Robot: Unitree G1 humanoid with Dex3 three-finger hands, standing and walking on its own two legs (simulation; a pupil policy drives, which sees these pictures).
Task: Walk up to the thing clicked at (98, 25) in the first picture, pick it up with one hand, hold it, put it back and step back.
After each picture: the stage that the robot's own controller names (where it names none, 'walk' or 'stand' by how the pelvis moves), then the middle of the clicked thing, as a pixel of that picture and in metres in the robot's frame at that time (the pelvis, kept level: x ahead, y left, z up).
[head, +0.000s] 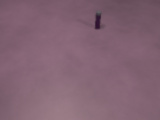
stand; (97, 20) +1.82 -0.18 -0.65
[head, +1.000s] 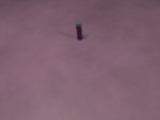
walk; (79, 31) +1.68 +0.18 -0.63
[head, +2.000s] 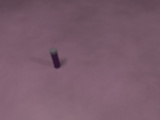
walk; (55, 58) +1.11 +0.36 -0.65
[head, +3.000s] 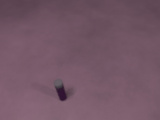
walk; (60, 90) +0.72 +0.27 -0.65
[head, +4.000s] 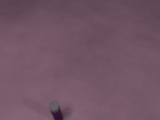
stand; (56, 112) +0.49 +0.24 -0.63
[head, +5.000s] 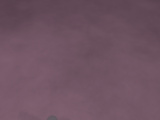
stand; out of the picture +0.45 +0.22 -0.65
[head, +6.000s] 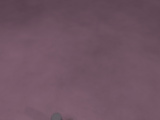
stand; out of the picture +0.45 +0.20 -0.64
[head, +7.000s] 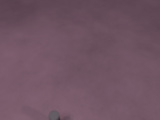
stand; out of the picture +0.46 +0.21 -0.66
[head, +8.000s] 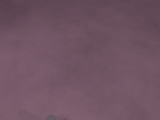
stand; out of the picture +0.42 +0.22 -0.66
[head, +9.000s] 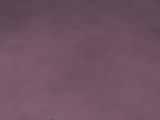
stand; out of the picture +0.42 +0.22 -0.66
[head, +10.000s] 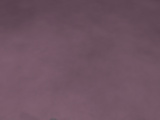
stand; out of the picture +0.43 +0.21 -0.66
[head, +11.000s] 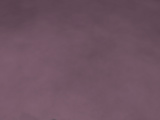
stand; out of the picture +0.42 +0.21 -0.66
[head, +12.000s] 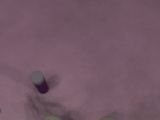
go down; (40, 83) +0.47 +0.22 -0.47
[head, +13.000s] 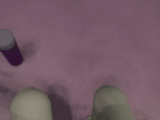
go down; (10, 50) +0.49 +0.28 -0.26
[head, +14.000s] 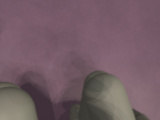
close in; out of the picture +0.47 +0.32 -0.18
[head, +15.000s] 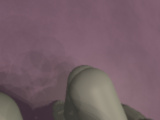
close; out of the picture +0.46 +0.34 -0.16
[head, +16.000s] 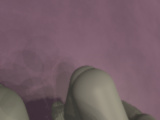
lift; out of the picture +0.42 +0.34 -0.16
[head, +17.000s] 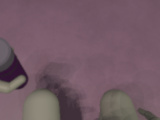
lift; (8, 69) +0.35 +0.24 -0.02
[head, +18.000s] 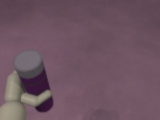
hold; (37, 86) +0.33 +0.16 +0.07
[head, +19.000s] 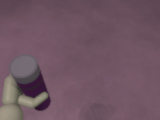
hold; (34, 87) +0.33 +0.17 +0.04
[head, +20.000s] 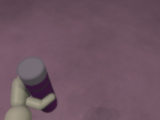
crouch; (41, 89) +0.33 +0.15 +0.04
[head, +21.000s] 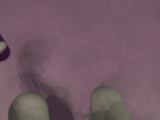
crouch; out of the picture +0.47 +0.26 -0.05
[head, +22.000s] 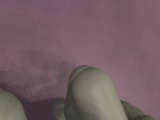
lower; out of the picture +0.43 +0.35 -0.16
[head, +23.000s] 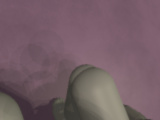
lower; out of the picture +0.44 +0.35 -0.16
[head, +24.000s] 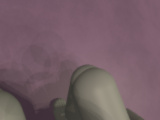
lower; out of the picture +0.44 +0.35 -0.16
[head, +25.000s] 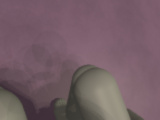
lower; out of the picture +0.43 +0.35 -0.16
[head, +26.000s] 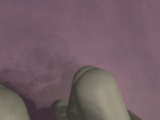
loosen; out of the picture +0.43 +0.32 -0.17
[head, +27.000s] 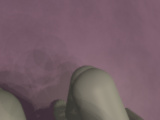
withdraw; out of the picture +0.43 +0.33 -0.17
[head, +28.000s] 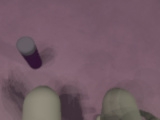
walk; (31, 55) +0.48 +0.25 -0.29
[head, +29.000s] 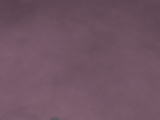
stand; out of the picture +0.41 +0.19 -0.59
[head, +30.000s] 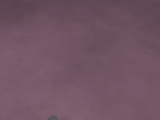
stand; out of the picture +0.42 +0.20 -0.60
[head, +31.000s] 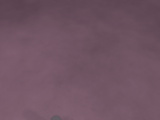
stand; out of the picture +0.42 +0.19 -0.63
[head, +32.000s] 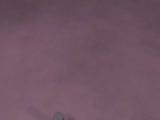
walk; out of the picture +0.44 +0.19 -0.65
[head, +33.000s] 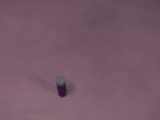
walk; (61, 87) +0.62 +0.17 -0.64
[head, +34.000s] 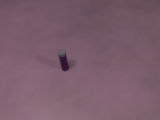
walk; (63, 60) +0.93 +0.27 -0.63
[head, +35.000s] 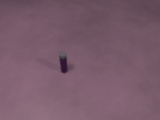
stand; (63, 62) +1.05 +0.20 -0.65
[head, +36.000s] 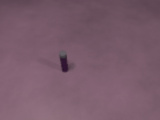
stand; (64, 62) +1.06 +0.20 -0.66
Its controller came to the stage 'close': yes
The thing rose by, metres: 0.68
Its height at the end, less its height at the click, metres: +0.00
